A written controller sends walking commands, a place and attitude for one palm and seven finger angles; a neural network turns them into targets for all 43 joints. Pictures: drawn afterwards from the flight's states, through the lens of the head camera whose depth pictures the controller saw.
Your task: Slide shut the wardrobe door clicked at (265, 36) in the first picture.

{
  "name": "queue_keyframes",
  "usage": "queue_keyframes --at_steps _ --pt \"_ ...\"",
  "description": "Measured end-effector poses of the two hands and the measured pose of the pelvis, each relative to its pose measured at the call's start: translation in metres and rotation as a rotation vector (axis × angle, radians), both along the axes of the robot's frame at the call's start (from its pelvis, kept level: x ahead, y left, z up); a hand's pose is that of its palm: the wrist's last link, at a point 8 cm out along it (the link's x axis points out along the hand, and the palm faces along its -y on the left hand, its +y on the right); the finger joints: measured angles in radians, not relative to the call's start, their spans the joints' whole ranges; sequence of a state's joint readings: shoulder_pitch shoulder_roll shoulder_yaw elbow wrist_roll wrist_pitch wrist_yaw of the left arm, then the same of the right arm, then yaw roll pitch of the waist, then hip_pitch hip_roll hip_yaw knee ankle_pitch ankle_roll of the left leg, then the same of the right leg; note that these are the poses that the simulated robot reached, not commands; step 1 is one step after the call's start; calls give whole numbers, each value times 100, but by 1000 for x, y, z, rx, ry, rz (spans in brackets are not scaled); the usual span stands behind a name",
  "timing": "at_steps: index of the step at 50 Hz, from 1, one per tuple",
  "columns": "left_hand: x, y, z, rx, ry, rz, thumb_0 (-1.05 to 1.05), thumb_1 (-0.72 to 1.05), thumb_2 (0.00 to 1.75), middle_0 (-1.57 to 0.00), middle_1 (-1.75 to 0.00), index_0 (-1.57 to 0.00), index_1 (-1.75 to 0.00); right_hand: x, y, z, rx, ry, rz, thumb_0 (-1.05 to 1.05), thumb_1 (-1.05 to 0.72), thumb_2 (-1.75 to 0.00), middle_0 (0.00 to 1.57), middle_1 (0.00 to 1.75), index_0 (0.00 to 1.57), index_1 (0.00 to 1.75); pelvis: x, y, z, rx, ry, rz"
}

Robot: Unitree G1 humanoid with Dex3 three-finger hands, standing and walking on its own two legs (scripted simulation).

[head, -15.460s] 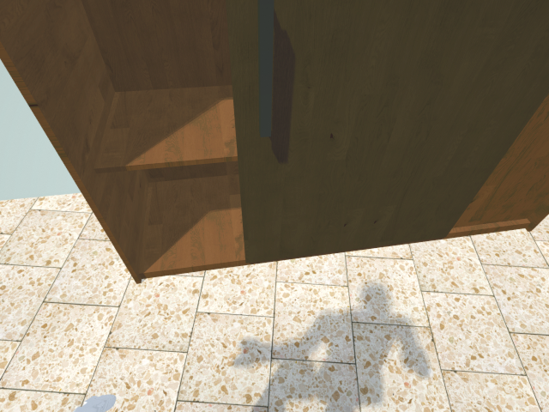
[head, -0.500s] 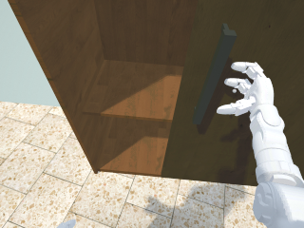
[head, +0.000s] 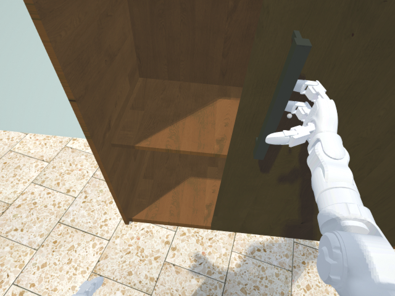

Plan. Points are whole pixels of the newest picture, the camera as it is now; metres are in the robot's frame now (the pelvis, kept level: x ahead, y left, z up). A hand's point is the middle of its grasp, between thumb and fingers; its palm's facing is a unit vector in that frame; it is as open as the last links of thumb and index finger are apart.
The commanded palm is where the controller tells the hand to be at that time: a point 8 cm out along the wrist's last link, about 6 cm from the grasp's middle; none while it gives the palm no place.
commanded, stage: feel for the door with the fingertips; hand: right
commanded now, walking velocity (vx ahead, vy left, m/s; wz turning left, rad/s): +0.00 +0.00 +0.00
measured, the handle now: (274, 105) +0.51 -0.10 +0.13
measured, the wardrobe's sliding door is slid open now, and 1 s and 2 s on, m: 0.43 0.43 0.43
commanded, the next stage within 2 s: slide the fingers in behind the handle in 0.28 s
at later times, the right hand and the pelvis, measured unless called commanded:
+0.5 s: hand (293, 109) +0.47 -0.13 +0.16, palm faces -0.02 +1.00 -0.01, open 13.6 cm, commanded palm +0.45 -0.18 +0.15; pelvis +0.00 +0.00 +0.00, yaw +0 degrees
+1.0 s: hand (283, 114) +0.46 -0.11 +0.15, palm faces -0.03 +1.00 +0.00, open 14.0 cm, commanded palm +0.44 -0.16 +0.15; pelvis +0.00 -0.01 +0.00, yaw +0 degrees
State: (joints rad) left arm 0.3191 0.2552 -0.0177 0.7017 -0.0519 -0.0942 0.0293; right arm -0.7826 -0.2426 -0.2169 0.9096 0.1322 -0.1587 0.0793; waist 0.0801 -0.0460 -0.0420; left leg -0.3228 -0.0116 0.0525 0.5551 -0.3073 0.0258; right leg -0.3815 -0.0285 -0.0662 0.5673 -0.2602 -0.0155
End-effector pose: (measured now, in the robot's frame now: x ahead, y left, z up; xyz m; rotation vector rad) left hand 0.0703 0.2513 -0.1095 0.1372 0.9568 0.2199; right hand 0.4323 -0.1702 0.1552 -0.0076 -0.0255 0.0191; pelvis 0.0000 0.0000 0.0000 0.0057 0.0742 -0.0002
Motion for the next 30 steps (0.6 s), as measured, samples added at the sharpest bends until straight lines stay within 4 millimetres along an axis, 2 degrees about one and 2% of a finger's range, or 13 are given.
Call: queue_keyframes --at_steps 8,19,30 --pt "-18 4 -4 2 50 14 1 91 90 -20 -30 -20 -30 7 -3 6 -8 -5 1 -1 50 -30 30 120 30 120 -2 2 0 1 6 -2" --pt "-42 12 -5 27 119 36 1 91 90 -20 -30 -20 -30 19 -9 1 -5 6 3 -1 50 -30 33 123 32 122 -2 2 -1 4 32 -3" --pt "-46 8 -5 25 131 40 1 91 90 -20 -30 -20 -30 21 -11 0 6 0 5 -1 50 -30 36 125 35 123 -1 -3 -2 7 44 0"
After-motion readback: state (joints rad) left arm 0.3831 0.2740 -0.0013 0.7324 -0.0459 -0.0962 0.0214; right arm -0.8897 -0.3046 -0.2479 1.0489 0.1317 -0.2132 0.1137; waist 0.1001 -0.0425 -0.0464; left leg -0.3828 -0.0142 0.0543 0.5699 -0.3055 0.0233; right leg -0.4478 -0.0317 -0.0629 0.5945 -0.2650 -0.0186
